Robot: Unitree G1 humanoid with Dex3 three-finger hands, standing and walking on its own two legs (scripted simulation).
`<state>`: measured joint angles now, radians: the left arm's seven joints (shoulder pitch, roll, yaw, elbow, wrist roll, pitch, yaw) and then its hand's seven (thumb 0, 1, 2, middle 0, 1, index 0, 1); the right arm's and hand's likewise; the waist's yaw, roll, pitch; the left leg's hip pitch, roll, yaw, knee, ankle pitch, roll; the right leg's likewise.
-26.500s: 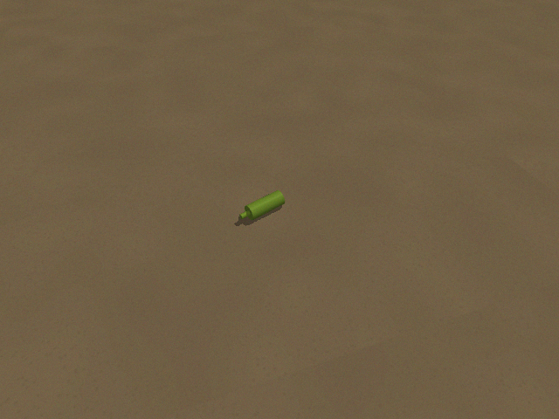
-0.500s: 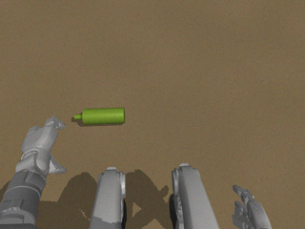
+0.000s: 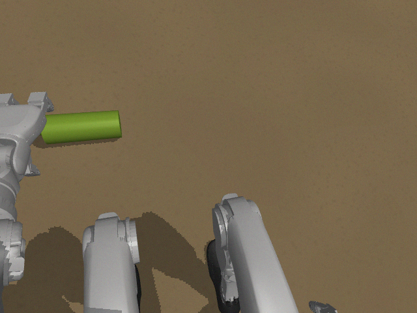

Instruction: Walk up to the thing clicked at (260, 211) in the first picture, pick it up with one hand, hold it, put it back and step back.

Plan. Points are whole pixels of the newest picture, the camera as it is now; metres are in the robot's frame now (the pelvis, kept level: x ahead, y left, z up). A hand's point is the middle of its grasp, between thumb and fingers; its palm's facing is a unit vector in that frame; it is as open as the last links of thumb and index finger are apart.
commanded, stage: rise first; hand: left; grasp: from above
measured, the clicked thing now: (75, 127) +0.60 +0.26 -0.35
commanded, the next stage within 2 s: none
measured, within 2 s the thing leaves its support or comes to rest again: neither
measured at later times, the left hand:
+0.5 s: hand (45, 129) +0.52 +0.28 -0.19, palm faces -0.44 -0.04 -0.90, open 14.1 cm
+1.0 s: hand (51, 123) +0.54 +0.27 -0.20, palm faces -0.45 -0.04 -0.89, open 14.0 cm
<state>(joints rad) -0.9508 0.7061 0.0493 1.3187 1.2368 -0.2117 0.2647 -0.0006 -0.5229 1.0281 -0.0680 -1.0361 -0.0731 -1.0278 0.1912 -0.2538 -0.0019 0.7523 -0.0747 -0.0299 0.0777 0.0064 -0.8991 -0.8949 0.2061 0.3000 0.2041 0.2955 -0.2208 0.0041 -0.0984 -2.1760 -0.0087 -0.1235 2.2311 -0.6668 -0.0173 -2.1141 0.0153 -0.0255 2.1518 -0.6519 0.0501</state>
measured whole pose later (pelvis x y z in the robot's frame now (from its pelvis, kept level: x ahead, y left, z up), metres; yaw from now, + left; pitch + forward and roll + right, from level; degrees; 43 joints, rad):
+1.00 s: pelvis +0.01 +0.00 -0.04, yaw -4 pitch +35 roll -11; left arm -1.16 0.89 0.04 1.46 1.27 -0.18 0.25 0.00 -0.51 0.99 -0.07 -1.04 -0.09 -1.02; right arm 0.21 -0.28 0.16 0.65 -0.13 0.03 0.12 0.00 -0.91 -0.90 0.21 0.30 0.20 0.30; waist -0.34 -0.02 0.01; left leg -2.32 -0.01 -0.18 2.39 -0.70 -0.02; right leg -2.23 0.04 -0.07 2.27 -0.66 0.07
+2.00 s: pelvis +0.00 +0.01 -0.06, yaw -6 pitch +34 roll -12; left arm -1.20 0.95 0.01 1.45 1.27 -0.18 0.21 0.00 -0.50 0.99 -0.09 -1.03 -0.10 -1.02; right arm 0.20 -0.29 0.22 0.60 -0.13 0.05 0.12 0.00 -0.91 -0.90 0.21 0.30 0.20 0.30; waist -0.37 -0.04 0.04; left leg -2.36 -0.01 -0.19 2.43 -0.68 0.00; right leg -2.26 0.04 -0.08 2.28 -0.64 0.07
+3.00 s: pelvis +0.00 +0.01 -0.05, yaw -6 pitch +35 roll -12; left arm -1.36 0.94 -0.04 1.53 1.25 -0.01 0.19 0.00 -0.47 1.05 -0.10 -1.15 -0.11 -1.13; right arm 0.22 -0.30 0.28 0.56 -0.12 0.08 0.09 0.00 -0.91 -0.89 0.21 0.30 0.20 0.30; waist -0.46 0.00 0.05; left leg -2.37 0.01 -0.19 2.41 -0.68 0.00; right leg -2.28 0.05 -0.08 2.26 -0.62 0.08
